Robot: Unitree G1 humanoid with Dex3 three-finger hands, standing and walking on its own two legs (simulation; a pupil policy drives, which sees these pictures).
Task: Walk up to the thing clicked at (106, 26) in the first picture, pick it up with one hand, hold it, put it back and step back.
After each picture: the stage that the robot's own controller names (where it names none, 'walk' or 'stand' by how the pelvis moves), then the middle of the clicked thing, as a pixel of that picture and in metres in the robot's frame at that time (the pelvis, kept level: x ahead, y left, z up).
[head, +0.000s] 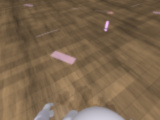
stand; (106, 26) +2.34 -0.29 -0.66
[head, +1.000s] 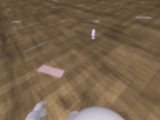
walk; (93, 34) +2.20 +0.18 -0.63
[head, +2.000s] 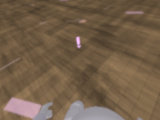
walk; (78, 42) +1.51 +0.47 -0.65
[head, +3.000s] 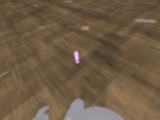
walk; (76, 57) +1.05 +0.38 -0.65
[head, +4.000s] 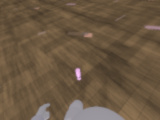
walk; (78, 74) +0.70 +0.26 -0.65
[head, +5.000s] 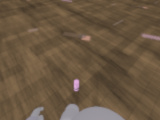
walk; (76, 85) +0.49 +0.17 -0.63
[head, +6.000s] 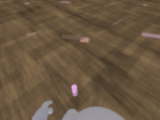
stand; (74, 90) +0.43 +0.19 -0.65
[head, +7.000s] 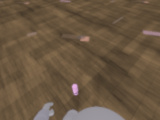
stand; (75, 89) +0.43 +0.20 -0.66
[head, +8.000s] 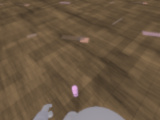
stand; (75, 91) +0.42 +0.20 -0.66
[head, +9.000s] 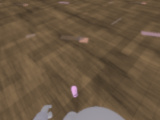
stand; (74, 91) +0.41 +0.20 -0.66
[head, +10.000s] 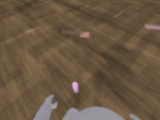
go down; (75, 87) +0.42 +0.20 -0.65
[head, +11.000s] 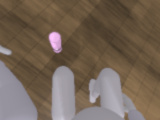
go down; (56, 44) +0.49 +0.24 -0.23
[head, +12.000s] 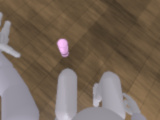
close in; (63, 49) +0.50 +0.22 -0.26
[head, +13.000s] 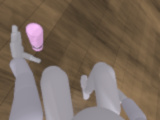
close in; (36, 40) +0.48 +0.27 -0.17
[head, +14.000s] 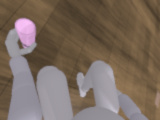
close; (27, 37) +0.47 +0.28 -0.16
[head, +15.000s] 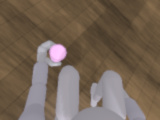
lift; (56, 55) +0.36 +0.25 -0.06
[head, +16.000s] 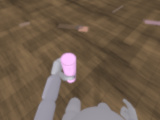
hold; (69, 70) +0.31 +0.15 +0.08
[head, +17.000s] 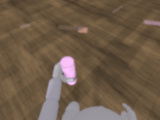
hold; (69, 72) +0.30 +0.15 +0.04
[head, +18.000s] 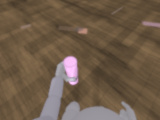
hold; (72, 72) +0.31 +0.14 +0.03
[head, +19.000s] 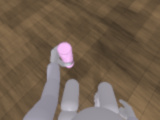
crouch; (67, 57) +0.41 +0.17 -0.03
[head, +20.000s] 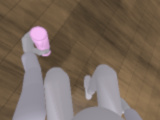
lower; (42, 44) +0.45 +0.24 -0.15
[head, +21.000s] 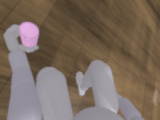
lower; (29, 40) +0.46 +0.26 -0.17
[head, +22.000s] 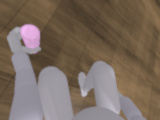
lower; (32, 42) +0.45 +0.26 -0.17
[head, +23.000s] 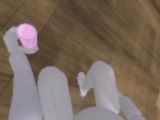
lower; (29, 42) +0.45 +0.27 -0.17
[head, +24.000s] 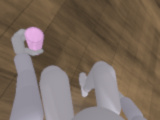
rest; (35, 44) +0.44 +0.26 -0.17
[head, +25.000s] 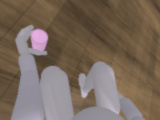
open; (39, 45) +0.44 +0.24 -0.17
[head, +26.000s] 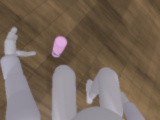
stand; (58, 48) +0.45 +0.22 -0.20
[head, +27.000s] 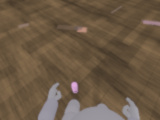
stand; (74, 88) +0.39 +0.16 -0.56
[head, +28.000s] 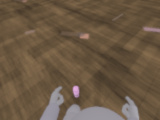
stand; (76, 91) +0.39 +0.16 -0.60
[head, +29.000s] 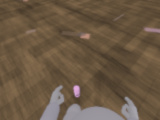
stand; (76, 91) +0.39 +0.16 -0.60
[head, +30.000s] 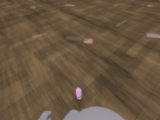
walk; (78, 93) +0.41 +0.16 -0.65
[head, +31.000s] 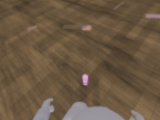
walk; (85, 80) +0.50 +0.09 -0.63
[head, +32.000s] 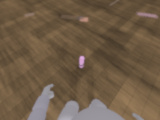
walk; (81, 62) +0.77 +0.13 -0.62
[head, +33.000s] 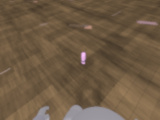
stand; (83, 58) +1.03 +0.22 -0.64
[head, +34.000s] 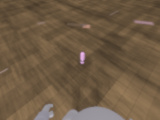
stand; (82, 58) +1.03 +0.18 -0.66
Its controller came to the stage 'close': yes
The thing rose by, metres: 0.69
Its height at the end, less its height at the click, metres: +0.00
